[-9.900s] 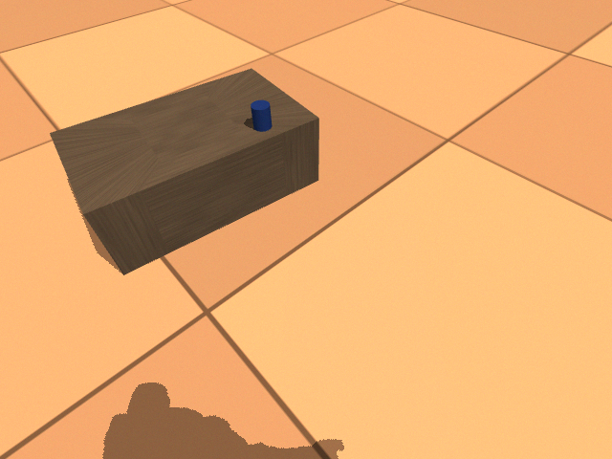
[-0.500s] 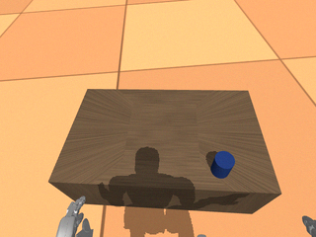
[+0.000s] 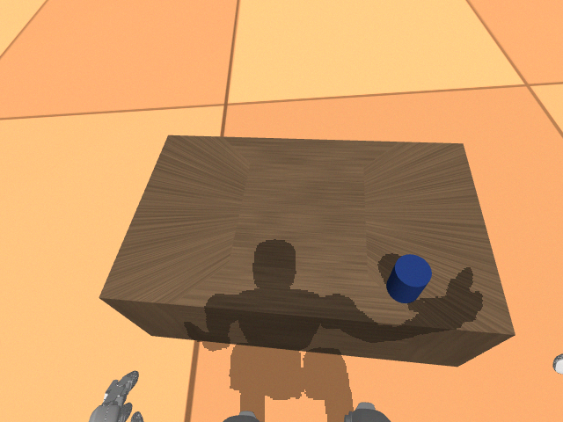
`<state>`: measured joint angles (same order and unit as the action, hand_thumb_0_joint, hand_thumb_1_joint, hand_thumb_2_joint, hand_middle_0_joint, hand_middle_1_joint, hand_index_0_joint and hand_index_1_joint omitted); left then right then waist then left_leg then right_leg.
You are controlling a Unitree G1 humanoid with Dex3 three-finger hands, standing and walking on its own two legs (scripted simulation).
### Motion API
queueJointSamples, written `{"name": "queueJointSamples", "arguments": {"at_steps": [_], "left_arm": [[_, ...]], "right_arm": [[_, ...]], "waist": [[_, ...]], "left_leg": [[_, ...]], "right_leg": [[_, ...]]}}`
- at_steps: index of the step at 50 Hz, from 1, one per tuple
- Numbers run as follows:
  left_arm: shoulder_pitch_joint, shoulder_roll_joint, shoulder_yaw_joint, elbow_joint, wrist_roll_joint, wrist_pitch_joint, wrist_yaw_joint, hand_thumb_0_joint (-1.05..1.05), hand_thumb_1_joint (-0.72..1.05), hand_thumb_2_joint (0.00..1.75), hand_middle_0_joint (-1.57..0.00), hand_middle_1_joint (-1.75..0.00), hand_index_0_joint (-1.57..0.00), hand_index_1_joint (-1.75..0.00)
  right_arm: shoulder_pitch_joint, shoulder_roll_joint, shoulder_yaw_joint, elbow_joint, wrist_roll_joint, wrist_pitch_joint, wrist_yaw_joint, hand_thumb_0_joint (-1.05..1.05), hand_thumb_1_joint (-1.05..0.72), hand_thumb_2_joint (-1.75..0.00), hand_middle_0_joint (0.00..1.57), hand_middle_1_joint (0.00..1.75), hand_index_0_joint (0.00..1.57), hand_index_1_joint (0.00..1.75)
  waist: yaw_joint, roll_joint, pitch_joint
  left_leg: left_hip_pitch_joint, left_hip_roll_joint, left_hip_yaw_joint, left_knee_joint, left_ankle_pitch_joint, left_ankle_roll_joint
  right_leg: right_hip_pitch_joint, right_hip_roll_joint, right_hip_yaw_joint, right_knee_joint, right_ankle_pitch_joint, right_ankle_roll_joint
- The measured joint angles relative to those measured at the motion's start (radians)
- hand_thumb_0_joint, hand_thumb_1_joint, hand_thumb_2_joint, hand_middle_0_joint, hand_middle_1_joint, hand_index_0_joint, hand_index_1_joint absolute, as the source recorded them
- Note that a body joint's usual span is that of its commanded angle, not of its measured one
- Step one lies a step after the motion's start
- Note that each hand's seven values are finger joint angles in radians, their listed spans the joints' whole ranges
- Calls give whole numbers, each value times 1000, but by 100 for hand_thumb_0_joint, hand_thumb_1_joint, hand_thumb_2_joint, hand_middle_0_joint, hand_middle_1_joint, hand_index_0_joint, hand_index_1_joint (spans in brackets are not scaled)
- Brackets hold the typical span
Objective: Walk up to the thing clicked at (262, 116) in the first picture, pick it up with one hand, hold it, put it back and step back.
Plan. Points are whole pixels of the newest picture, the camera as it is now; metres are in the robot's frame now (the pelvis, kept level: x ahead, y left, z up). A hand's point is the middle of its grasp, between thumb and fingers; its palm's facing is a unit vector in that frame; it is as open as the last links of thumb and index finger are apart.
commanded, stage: go down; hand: right
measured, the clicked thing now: (407, 279) +0.46 -0.22 -0.31
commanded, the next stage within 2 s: approach in 0.86 s
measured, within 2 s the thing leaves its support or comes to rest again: neither
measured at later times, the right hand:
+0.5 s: hand out of the picture +0.33 -0.38 -0.02, palm faces +0.23 +0.96 -0.13, open 17.3 cm
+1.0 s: hand out of the picture +0.35 -0.41 -0.01, palm faces +0.23 +0.97 -0.10, open 17.3 cm
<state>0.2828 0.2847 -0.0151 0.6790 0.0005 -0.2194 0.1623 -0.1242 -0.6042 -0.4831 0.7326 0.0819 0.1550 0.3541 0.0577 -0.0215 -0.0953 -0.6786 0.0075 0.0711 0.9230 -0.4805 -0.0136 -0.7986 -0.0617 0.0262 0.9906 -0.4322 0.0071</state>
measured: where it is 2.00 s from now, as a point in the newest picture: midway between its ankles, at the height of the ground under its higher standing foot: outside the picture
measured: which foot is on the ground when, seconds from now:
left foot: down 0.00-1.00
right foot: down 0.00-1.00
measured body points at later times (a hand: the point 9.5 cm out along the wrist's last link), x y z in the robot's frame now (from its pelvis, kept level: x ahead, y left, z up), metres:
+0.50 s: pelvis -0.01 +0.00 -0.02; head +0.11 -0.03 +0.41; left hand +0.08 +0.29 -0.11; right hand +0.31 -0.44 +0.00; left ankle -0.02 +0.13 -0.68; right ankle +0.03 -0.12 -0.68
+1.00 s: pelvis -0.01 -0.01 -0.02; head +0.12 -0.06 +0.41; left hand +0.07 +0.27 -0.11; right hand +0.34 -0.46 +0.00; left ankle -0.02 +0.13 -0.68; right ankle +0.03 -0.12 -0.68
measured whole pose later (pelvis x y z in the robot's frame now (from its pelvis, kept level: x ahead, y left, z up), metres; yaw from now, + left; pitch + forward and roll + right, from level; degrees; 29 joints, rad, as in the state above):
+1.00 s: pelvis -0.01 -0.01 -0.02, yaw +1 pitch +20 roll +5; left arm 0.30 0.31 -0.07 0.68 0.03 -0.12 0.06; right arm -0.52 -0.86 -0.69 1.21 0.07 -0.27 0.55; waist 0.09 0.03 -0.08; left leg -0.87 0.00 0.07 1.01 -0.49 -0.03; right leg -1.00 -0.07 0.03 1.10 -0.46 -0.01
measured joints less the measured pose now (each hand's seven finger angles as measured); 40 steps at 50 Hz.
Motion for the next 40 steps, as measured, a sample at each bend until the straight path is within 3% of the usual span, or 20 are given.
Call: {"name": "queueJointSamples", "arguments": {"at_steps": [7, 15, 26, 40], "left_arm": [[29, 15, 7, 11, 8, 25, -20, 1, 89, 90, -20, -29, -20, -30], [10, 18, -16, 12, 20, 42, -34, 1, 89, 90, -20, -29, -20, -30], [4, 31, -43, -4, 27, 56, -55, 1, 91, 89, -20, -30, -20, -30], [9, 29, -58, 10, 34, 88, -80, 1, 91, 89, -20, -30, -20, -30]], "right_arm": [[-80, -25, -69, 122, -3, -153, 60, -1, 54, -7, 3, 6, 3, 6], [-220, -112, -130, 290, -7, -293, 110, -1, 53, -8, 3, 6, 3, 6], [-339, -214, -168, 450, -9, -366, 169, -1, 50, -6, 5, 5, 4, 6], [-390, -256, -211, 486, -1, -409, 210, -1, 46, -7, 5, 5, 4, 5]], "waist": [[-11, 17, 16], [1, 39, 26], [18, 47, 25], [30, 51, 11]], "left_leg": [[-59, 1, -6, 39, -7, 2], [-120, -2, 2, 80, -13, 8], [-177, -8, -1, 95, -10, 8], [-211, -11, 0, 115, -26, -2]], "right_leg": [[-52, 0, -4, 26, -2, 0], [-113, -3, 6, 61, -1, 5], [-169, -10, 6, 82, -3, 3], [-216, -12, 9, 124, -30, -6]]}}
